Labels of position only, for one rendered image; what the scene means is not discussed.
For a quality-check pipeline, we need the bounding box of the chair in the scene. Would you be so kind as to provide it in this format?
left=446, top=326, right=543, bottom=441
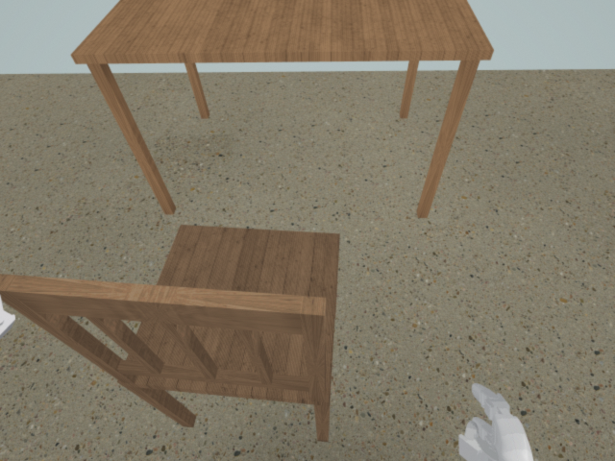
left=0, top=225, right=340, bottom=442

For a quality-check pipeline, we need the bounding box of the robot right hand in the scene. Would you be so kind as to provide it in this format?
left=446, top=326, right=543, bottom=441
left=458, top=383, right=533, bottom=461

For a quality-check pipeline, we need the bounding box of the table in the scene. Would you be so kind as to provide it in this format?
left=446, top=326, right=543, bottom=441
left=71, top=0, right=494, bottom=218

